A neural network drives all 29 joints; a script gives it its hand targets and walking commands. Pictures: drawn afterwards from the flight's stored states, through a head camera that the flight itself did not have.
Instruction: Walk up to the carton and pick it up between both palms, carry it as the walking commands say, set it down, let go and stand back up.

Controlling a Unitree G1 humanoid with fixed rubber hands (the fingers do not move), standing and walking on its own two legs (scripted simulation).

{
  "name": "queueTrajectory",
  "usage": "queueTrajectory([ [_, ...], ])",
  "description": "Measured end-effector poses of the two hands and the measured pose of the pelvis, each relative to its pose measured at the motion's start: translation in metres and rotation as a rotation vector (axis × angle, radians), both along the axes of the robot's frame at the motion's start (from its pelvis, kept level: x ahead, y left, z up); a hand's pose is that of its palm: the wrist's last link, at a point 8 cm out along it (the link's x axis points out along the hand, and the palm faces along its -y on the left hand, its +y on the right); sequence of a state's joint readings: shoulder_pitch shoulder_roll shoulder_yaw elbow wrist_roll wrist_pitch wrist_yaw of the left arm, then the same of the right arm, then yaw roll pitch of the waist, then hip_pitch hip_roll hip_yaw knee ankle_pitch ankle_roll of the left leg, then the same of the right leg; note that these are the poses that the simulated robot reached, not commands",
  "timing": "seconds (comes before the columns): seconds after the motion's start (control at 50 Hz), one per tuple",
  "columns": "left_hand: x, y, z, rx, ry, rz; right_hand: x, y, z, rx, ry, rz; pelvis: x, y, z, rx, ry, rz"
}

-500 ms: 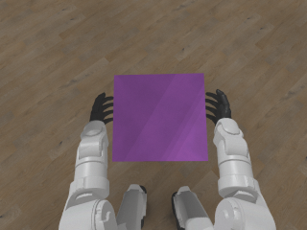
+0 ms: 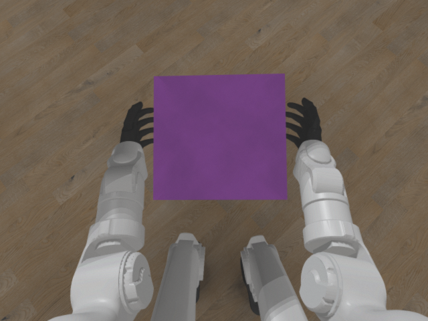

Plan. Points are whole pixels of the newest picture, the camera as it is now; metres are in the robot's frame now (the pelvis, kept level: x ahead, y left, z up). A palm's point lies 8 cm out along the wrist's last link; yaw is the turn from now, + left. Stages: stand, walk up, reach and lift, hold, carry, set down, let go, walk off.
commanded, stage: set down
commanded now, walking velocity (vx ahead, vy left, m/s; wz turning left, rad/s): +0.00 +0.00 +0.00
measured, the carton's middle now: (220, 142) +0.47 +0.01 -0.16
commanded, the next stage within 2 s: none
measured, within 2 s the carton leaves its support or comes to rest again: neither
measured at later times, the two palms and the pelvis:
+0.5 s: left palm (147, 146) +0.46 +0.18 -0.17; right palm (293, 147) +0.45 -0.15 -0.17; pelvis -0.02 +0.00 -0.07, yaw -1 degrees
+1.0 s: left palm (155, 147) +0.49 +0.18 -0.27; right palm (280, 152) +0.47 -0.15 -0.26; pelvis -0.03 +0.01 -0.14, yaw -2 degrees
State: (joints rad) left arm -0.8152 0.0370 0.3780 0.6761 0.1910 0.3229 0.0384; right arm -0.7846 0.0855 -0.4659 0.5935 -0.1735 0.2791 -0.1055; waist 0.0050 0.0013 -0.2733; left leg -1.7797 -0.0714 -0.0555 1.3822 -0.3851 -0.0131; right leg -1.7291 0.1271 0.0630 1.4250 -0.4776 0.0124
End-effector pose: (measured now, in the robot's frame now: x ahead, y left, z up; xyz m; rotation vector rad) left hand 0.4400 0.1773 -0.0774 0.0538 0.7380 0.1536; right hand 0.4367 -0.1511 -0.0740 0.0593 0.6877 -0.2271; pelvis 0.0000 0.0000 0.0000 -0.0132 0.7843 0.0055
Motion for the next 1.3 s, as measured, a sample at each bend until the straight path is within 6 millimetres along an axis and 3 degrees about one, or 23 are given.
queueTrajectory([
  [0.82,0.041,0.002,-0.157,0.017,0.023,-0.042,0.029,0.002,-0.155,-0.012,0.017,-0.022,-0.025,0.006,-0.116,-0.017,0.101,-0.004],
  [1.3,0.067,0.008,-0.244,0.030,0.029,-0.070,0.045,0.007,-0.248,-0.012,0.035,-0.008,-0.031,0.009,-0.173,-0.026,0.038,-0.008],
])
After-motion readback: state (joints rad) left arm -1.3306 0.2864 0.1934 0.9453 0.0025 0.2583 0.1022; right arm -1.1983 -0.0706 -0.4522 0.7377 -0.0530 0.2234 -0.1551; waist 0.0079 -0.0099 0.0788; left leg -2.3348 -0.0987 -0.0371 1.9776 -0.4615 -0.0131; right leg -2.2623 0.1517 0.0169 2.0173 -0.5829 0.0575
